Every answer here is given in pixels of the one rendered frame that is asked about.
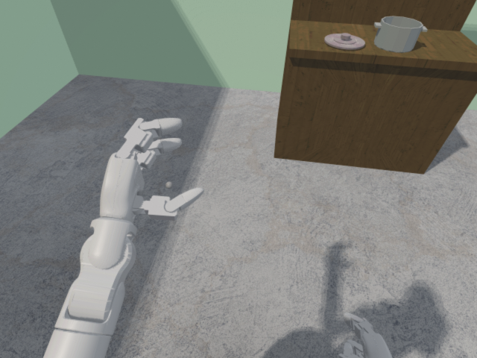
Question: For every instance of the left robot hand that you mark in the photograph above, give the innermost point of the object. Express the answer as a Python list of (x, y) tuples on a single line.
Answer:
[(123, 177)]

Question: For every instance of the right robot hand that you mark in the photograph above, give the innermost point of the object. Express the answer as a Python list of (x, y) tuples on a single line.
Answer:
[(373, 345)]

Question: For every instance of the robot left forearm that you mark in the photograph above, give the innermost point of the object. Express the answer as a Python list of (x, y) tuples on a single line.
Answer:
[(92, 306)]

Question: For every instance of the lid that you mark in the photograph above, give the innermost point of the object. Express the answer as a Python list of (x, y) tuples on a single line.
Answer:
[(335, 40)]

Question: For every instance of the pot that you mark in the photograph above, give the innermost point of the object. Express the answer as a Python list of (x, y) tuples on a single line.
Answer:
[(397, 33)]

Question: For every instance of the table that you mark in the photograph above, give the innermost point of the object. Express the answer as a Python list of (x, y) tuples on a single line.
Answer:
[(369, 107)]

